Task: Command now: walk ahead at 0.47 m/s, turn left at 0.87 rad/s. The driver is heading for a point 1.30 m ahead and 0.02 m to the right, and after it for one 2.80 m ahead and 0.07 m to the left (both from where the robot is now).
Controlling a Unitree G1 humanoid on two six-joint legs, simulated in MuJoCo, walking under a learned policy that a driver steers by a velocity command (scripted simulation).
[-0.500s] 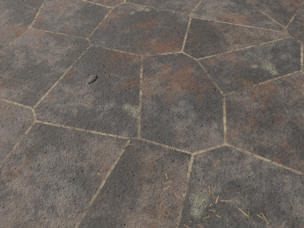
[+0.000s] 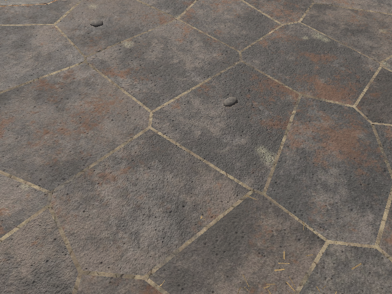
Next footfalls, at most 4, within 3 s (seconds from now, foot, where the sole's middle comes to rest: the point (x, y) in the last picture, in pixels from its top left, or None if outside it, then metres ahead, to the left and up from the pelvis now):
0.40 right None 0.41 -0.05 -0.76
0.78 left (105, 233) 0.68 0.28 -0.76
1.22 right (161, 143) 1.11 0.11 -0.76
1.62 left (172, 75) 1.57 0.07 -0.76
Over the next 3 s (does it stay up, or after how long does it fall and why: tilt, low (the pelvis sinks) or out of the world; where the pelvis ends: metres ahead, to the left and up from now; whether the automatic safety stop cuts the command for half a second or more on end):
stays up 1.54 0.04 0.02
